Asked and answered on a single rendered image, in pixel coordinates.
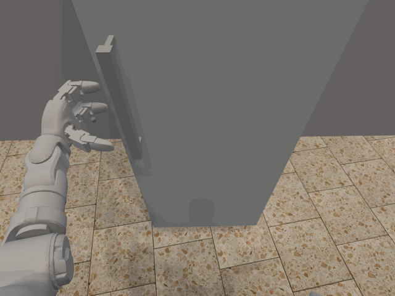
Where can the robot left hand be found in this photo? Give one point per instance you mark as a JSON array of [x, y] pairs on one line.
[[58, 116]]

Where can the fridge door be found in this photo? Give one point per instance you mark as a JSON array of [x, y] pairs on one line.
[[220, 92]]

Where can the handle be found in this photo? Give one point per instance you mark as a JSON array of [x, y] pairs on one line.
[[111, 72]]

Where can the left robot forearm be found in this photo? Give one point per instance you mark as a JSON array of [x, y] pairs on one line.
[[41, 208]]

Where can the robot left upper arm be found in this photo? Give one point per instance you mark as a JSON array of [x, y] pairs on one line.
[[36, 266]]

